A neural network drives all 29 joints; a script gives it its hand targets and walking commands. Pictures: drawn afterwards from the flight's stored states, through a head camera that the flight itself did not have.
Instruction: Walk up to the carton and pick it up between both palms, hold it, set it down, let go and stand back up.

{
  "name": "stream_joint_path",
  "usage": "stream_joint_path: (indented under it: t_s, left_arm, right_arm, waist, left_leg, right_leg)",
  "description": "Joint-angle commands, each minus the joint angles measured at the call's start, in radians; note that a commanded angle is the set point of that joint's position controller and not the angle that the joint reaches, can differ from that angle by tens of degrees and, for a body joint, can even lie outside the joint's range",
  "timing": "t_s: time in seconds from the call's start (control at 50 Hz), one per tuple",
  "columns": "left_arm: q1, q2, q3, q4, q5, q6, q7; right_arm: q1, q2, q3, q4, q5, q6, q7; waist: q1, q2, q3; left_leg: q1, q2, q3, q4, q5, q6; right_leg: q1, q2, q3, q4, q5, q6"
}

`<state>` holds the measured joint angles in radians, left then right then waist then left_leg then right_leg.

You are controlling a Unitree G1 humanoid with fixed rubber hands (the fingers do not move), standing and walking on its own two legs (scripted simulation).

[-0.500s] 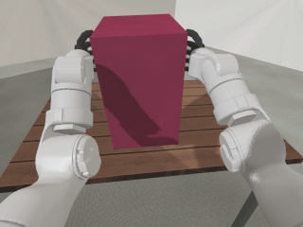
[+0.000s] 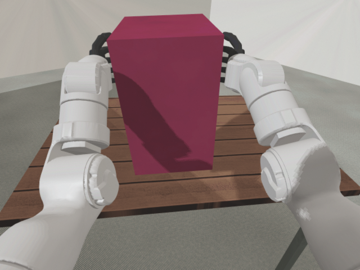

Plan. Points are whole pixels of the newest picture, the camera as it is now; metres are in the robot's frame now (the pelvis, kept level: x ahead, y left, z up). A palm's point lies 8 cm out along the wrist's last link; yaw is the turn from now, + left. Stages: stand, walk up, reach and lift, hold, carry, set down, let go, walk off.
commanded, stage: hold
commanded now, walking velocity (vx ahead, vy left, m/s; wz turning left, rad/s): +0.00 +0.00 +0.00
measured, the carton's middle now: (169, 94) +0.40 -0.01 +0.28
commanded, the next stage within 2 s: set down in 1.52 s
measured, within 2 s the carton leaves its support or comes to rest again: neither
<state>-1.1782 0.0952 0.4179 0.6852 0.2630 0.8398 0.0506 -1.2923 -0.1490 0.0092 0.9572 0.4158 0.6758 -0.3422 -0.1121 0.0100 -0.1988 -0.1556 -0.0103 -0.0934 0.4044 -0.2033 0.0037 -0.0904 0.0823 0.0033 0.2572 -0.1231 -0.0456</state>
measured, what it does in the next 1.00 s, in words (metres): stands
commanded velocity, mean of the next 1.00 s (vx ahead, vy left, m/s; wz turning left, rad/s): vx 0.00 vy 0.00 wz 0.00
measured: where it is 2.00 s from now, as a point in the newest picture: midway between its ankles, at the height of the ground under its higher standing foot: outside the picture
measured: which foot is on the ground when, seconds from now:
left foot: down 0.00-1.00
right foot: down 0.00-1.00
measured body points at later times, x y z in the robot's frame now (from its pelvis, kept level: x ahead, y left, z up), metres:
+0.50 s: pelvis +0.00 +0.00 +0.00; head -0.09 +0.02 +0.44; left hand +0.40 +0.13 +0.33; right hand +0.38 -0.14 +0.34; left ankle +0.01 +0.11 -0.75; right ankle +0.01 -0.09 -0.75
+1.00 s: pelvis +0.00 +0.00 +0.00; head -0.09 +0.02 +0.44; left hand +0.40 +0.13 +0.34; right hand +0.38 -0.14 +0.34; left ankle +0.01 +0.11 -0.75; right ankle +0.01 -0.09 -0.75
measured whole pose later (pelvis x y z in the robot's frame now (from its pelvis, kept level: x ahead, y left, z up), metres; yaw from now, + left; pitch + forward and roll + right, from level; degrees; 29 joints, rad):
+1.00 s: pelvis +0.00 +0.00 +0.00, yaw +0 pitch -3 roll -2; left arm -1.17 0.09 0.42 0.67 0.26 0.84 0.05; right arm -1.28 -0.15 0.01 0.95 0.42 0.68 -0.34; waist -0.11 0.01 -0.20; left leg -0.16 -0.01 -0.09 0.41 -0.20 0.00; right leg -0.09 0.08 0.01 0.26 -0.12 -0.04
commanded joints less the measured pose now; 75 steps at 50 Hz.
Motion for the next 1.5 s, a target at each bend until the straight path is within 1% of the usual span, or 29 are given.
stream_joint_path:
  t_s: [0.0,0.2,0.62,1.08,1.48]
  left_arm:
    - [-0.774,-0.594,-0.265,-0.111,-0.174,-0.058,-0.141]
    - [-0.775,-0.605,-0.281,-0.135,-0.181,-0.054,-0.134]
    - [-0.767,-0.594,-0.268,-0.116,-0.173,-0.054,-0.138]
    - [-0.774,-0.599,-0.268,-0.111,-0.176,-0.056,-0.136]
    - [-0.771,-0.597,-0.269,-0.115,-0.176,-0.056,-0.137]
  right_arm:
    - [-0.765,0.622,0.093,-0.296,0.167,-0.033,0.123]
    - [-0.762,0.629,0.103,-0.308,0.172,-0.033,0.128]
    - [-0.764,0.631,0.099,-0.308,0.168,-0.031,0.123]
    - [-0.766,0.624,0.093,-0.296,0.166,-0.032,0.127]
    - [-0.766,0.629,0.097,-0.305,0.169,-0.031,0.125]
  waist:
    - [-0.009,0.051,-0.29]
    - [-0.006,0.05,-0.295]
    - [-0.006,0.039,-0.287]
    - [-0.006,0.047,-0.289]
    - [-0.006,0.041,-0.29]
  left_leg:
    - [0.011,-0.006,0.003,-0.054,0.151,-0.064]
    - [0.017,-0.004,0.004,-0.054,0.154,-0.062]
    - [0.013,-0.009,0.006,-0.056,0.136,-0.056]
    - [0.01,-0.004,0.004,-0.057,0.137,-0.06]
    - [0.014,-0.007,0.004,-0.055,0.139,-0.057]
  right_leg:
    - [0.149,-0.026,0.037,0.005,0.207,0.069]
    - [0.142,-0.021,0.035,0.005,0.194,0.069]
    - [0.145,-0.027,0.039,0.003,0.205,0.074]
    - [0.14,-0.024,0.039,0.002,0.19,0.068]
    - [0.141,-0.025,0.039,0.002,0.2,0.072]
